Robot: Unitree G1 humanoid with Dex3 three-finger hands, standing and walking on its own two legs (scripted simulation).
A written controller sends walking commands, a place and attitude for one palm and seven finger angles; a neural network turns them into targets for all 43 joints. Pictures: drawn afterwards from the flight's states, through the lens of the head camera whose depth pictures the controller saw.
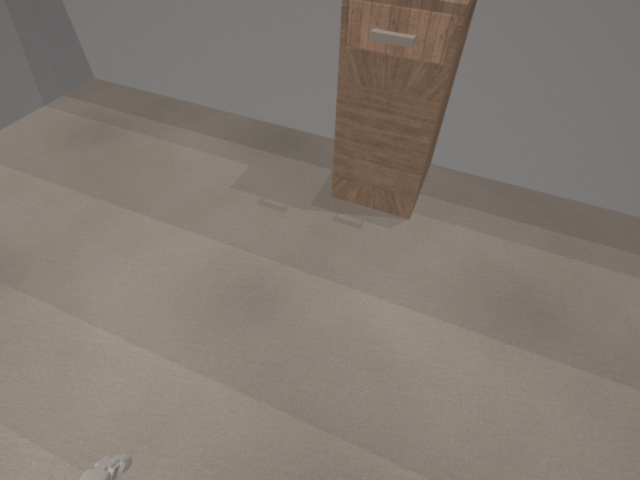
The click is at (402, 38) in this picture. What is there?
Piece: drawer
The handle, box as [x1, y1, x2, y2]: [370, 27, 416, 47]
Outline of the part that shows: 370,34 371,40 409,47 413,45 414,39 416,37 416,34 408,35 380,30 378,27 376,29 373,28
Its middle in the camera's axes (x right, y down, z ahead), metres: +0.23 -0.64 +1.22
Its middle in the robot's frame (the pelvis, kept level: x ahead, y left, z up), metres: +1.36 -0.17 +0.01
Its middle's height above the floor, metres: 0.78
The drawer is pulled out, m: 0.00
